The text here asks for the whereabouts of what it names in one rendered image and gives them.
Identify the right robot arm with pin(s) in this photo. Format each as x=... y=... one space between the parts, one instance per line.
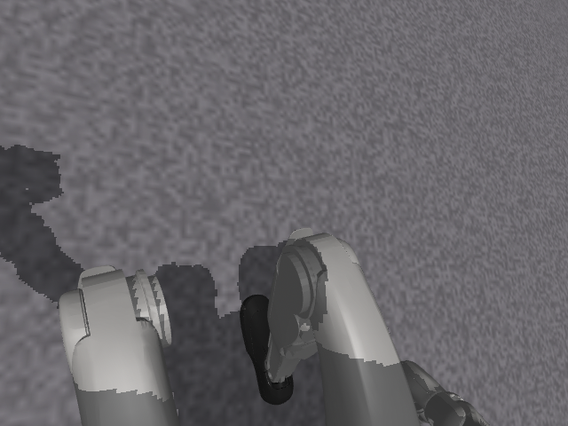
x=448 y=409

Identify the right robot foot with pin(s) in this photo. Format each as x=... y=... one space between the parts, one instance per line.
x=255 y=330

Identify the right robot hand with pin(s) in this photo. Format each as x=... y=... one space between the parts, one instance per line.
x=423 y=387

